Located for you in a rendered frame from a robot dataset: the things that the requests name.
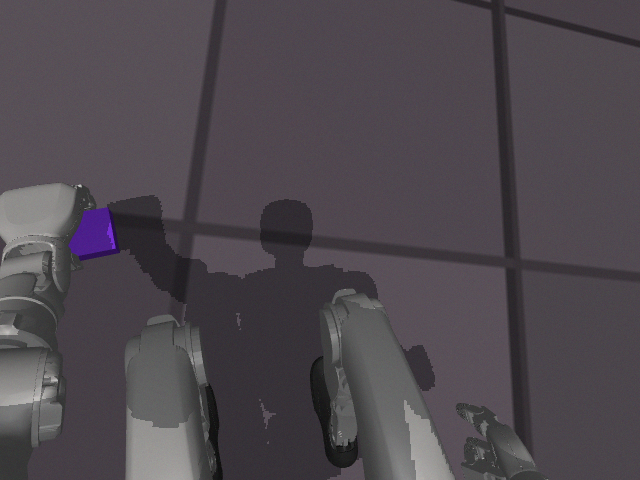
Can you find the small box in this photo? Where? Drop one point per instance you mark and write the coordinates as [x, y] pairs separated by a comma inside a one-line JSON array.
[[96, 235]]

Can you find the left robot hand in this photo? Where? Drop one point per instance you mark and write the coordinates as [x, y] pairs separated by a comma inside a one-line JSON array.
[[53, 210]]

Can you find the left robot arm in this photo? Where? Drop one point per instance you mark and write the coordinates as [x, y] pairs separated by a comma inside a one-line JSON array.
[[35, 276]]

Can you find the right robot foot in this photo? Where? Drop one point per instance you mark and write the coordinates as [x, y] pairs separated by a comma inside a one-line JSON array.
[[339, 456]]

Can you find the right robot hand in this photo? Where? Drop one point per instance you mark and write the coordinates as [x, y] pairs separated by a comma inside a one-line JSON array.
[[501, 457]]

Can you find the left robot foot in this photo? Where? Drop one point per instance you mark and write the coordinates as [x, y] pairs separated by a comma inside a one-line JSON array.
[[217, 473]]

